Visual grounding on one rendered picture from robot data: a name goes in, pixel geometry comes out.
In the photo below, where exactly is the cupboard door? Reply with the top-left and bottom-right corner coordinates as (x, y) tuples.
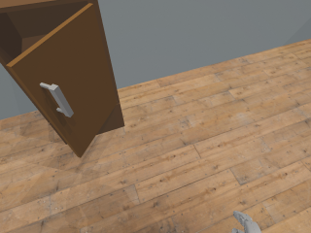
(6, 3), (118, 158)

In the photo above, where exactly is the handle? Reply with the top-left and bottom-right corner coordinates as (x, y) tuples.
(40, 83), (74, 117)

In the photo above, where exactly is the robot right hand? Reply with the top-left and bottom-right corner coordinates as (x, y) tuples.
(229, 211), (261, 233)

